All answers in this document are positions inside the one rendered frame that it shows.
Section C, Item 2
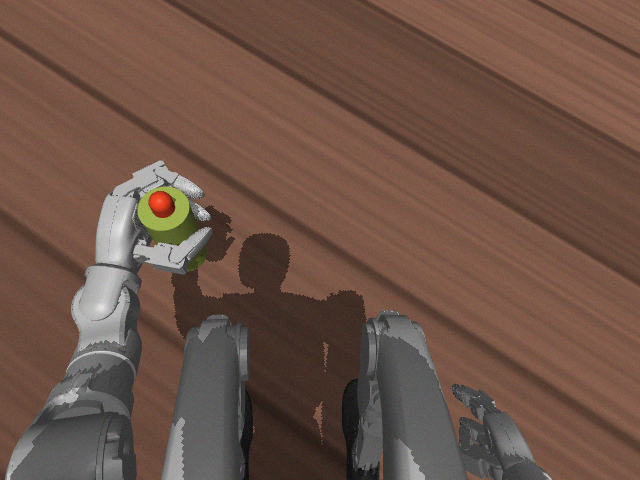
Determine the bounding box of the right robot foot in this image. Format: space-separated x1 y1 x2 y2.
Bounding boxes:
342 379 379 480

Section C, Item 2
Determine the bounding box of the bottle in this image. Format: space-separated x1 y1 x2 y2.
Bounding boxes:
137 186 207 272

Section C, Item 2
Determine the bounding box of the right robot hand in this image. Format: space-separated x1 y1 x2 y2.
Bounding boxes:
452 384 536 480

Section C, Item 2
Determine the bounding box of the left robot arm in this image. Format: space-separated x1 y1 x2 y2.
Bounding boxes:
5 264 142 480

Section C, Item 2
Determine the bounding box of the right robot arm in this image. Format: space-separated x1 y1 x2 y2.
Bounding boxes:
502 463 552 480

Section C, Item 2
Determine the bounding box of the left robot hand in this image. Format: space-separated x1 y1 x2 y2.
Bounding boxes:
95 160 213 275

